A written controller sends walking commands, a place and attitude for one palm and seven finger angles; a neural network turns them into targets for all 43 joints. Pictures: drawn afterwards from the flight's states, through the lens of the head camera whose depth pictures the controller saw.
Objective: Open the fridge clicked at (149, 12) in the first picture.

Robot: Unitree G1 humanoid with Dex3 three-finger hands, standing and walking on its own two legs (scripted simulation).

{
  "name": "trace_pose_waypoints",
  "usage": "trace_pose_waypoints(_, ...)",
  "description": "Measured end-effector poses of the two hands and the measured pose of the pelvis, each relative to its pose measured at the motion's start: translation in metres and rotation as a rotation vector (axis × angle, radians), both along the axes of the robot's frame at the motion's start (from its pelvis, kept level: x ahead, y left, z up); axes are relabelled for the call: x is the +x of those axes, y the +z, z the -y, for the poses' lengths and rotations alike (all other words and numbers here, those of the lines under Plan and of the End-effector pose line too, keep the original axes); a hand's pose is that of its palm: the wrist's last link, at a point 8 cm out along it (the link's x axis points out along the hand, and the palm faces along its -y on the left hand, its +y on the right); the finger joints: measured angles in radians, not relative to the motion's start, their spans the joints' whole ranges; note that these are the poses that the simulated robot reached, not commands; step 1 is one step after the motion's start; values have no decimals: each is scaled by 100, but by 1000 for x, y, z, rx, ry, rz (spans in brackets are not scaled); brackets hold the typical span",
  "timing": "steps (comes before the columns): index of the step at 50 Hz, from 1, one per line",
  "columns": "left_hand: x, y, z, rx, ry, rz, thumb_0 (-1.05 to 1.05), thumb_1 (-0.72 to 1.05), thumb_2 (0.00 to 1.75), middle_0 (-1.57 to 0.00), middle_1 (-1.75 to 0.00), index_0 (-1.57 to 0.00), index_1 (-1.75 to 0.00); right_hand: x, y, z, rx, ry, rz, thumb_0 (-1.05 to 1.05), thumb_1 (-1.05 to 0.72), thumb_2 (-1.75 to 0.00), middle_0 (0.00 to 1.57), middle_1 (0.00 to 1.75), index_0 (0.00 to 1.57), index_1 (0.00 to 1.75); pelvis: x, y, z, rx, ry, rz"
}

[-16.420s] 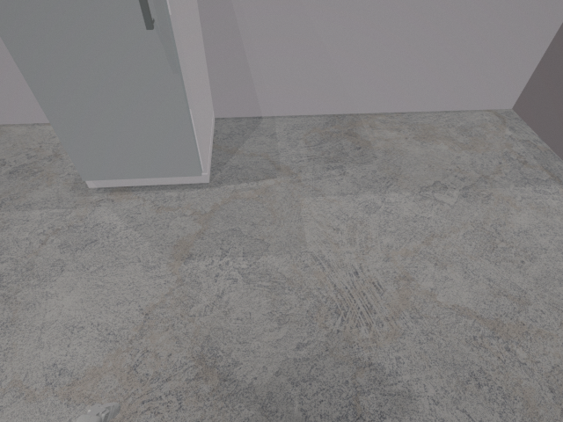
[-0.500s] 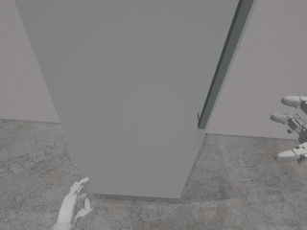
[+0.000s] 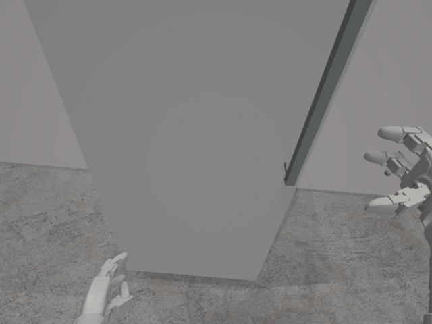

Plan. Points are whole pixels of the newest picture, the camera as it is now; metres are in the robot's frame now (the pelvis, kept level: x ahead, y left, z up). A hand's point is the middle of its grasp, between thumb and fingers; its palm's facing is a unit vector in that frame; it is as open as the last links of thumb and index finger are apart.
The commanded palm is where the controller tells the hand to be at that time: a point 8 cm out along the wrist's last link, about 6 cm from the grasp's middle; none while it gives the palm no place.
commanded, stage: move the hooked fingers beside the handle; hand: right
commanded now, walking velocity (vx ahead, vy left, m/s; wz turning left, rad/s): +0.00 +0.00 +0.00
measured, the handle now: (322, 84) +0.45 -0.16 +0.27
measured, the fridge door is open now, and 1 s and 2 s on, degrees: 0 0 0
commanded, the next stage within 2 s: feel for the door with the fingertips in 1.90 s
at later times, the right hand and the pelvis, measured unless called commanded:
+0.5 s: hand (369, 160) +0.34 -0.24 +0.20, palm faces +0.09 +1.00 -0.04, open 14.0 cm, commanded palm +0.31 -0.28 +0.19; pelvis +0.00 +0.00 +0.00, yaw +0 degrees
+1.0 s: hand (348, 144) +0.39 -0.22 +0.19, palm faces +0.08 +1.00 -0.02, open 14.0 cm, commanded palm +0.36 -0.27 +0.19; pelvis +0.00 +0.00 +0.00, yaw +1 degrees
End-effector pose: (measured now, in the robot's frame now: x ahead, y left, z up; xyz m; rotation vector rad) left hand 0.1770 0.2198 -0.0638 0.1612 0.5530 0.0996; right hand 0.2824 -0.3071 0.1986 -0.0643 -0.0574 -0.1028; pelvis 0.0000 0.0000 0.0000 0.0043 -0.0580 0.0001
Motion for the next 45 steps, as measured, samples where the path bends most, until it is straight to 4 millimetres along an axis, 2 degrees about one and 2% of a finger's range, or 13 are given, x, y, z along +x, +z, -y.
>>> trace_pose_waypoints(8,-1,-2,-5,10,9,-25,1,91,90,-21,-30,-20,-30,5,-2,-3,13,-4,-1,-1,50,-30,31,120,30,120,2,0,-1,0,-2,-2)
trace_pose_waypoints(19,-5,-2,-12,21,31,-42,1,91,90,-21,-30,-20,-30,22,-3,-9,26,4,-7,-1,50,-30,30,120,30,120,1,0,-3,0,-1,-6)
trace_pose_waypoints(29,-15,-8,-15,18,48,-74,1,91,90,-21,-30,-20,-30,37,-3,-26,32,27,-17,-1,50,-30,30,120,30,120,0,0,-3,-1,1,-10)
trace_pose_waypoints(45,-41,-18,-29,31,106,-164,1,91,90,-21,-30,-21,-30,73,-9,-30,41,13,-48,-1,50,-30,30,120,30,120,2,1,-5,-1,15,-34)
